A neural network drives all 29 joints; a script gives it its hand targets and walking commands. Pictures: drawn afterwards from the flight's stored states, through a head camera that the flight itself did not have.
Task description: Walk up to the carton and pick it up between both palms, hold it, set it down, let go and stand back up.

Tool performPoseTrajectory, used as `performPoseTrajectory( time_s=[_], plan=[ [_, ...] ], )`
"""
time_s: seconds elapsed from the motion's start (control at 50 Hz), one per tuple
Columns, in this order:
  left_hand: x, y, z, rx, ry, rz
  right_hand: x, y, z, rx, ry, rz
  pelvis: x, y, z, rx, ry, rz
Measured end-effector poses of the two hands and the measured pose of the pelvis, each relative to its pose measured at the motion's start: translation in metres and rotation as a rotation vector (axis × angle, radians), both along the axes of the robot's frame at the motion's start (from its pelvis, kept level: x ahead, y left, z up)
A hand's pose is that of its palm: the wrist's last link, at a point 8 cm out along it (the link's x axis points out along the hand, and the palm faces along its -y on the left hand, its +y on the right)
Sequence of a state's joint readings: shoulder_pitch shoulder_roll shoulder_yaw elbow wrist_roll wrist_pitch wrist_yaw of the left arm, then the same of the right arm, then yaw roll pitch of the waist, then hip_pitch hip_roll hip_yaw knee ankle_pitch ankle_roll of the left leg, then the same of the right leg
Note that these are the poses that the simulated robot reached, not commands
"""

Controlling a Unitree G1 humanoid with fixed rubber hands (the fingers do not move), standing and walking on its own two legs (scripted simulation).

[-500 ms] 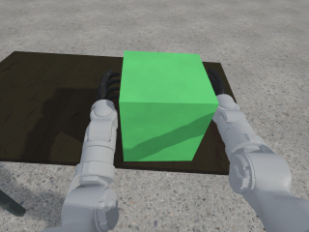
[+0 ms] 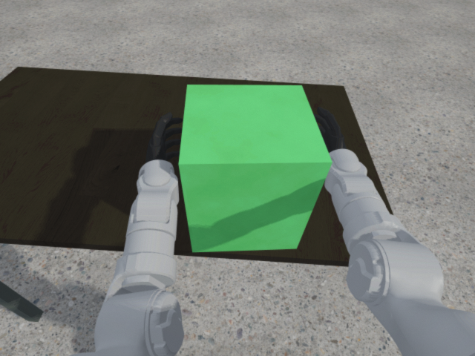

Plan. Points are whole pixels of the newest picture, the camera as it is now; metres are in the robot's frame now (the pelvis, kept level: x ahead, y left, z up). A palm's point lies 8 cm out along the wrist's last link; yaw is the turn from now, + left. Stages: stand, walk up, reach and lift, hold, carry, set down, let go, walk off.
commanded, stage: set down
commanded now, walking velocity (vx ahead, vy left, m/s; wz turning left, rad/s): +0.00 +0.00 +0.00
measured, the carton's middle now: (245, 171) +0.42 +0.02 +0.08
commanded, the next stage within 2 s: none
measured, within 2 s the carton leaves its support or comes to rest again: neither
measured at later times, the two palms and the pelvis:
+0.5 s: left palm (158, 161) +0.38 +0.16 +0.14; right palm (331, 153) +0.43 -0.14 +0.14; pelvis +0.00 +0.00 +0.00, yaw +0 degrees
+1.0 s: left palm (159, 162) +0.40 +0.17 +0.12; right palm (327, 164) +0.43 -0.14 +0.11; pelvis +0.00 +0.00 +0.00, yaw +0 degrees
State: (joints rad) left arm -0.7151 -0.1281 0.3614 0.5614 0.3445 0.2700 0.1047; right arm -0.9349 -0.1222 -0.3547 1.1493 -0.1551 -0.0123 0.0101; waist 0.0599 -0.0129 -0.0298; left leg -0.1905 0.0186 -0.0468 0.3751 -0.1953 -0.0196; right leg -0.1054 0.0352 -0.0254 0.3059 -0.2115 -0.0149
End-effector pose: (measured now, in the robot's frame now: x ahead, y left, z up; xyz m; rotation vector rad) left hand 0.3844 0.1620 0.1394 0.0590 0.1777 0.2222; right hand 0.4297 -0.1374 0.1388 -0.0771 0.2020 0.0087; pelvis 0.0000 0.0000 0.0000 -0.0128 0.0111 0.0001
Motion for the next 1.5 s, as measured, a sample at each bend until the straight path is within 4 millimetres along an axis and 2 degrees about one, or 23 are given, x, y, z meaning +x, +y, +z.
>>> performPoseTrajectory(
  time_s=[0.78, 0.88, 1.04, 1.14, 1.22, 1.32, 1.42, 1.5],
  plan=[
    [0.002, 0.002, -0.008, -0.026, -0.032, 0.003, 0.000, 0.000, -0.007, 0.027, -0.042, -0.006, 0.002, 0.000, 0.000, 0.001, 0.003, 0.000],
    [0.005, 0.006, -0.016, -0.120, -0.009, 0.053, -0.001, -0.001, -0.012, 0.094, -0.026, -0.011, 0.001, -0.002, 0.000, 0.003, 0.004, -0.001],
    [0.019, 0.007, -0.019, -0.132, 0.041, 0.073, 0.000, -0.001, -0.040, 0.091, 0.089, -0.028, 0.001, -0.006, -0.001, 0.008, 0.033, -0.002],
    [0.024, 0.008, -0.028, -0.132, 0.076, 0.066, 0.003, 0.000, -0.049, 0.075, 0.110, -0.027, 0.001, -0.006, -0.001, 0.007, 0.061, -0.003],
    [0.016, 0.005, -0.046, -0.144, 0.132, 0.055, 0.007, -0.003, -0.039, 0.086, 0.050, -0.028, 0.001, -0.006, -0.002, 0.008, 0.105, -0.006],
    [-0.006, 0.002, -0.058, -0.139, 0.156, 0.042, 0.008, -0.018, -0.028, 0.093, -0.007, -0.040, -0.003, -0.008, -0.001, 0.004, 0.135, -0.010],
    [-0.032, 0.002, -0.066, -0.125, 0.196, 0.057, -0.009, -0.042, -0.039, 0.097, 0.036, -0.068, -0.012, -0.013, -0.001, 0.002, 0.127, -0.014],
    [-0.049, 0.002, -0.060, -0.115, 0.157, 0.047, -0.032, -0.058, -0.044, 0.097, 0.035, -0.076, -0.022, -0.016, -0.002, 0.007, 0.114, -0.015]
  ],
)
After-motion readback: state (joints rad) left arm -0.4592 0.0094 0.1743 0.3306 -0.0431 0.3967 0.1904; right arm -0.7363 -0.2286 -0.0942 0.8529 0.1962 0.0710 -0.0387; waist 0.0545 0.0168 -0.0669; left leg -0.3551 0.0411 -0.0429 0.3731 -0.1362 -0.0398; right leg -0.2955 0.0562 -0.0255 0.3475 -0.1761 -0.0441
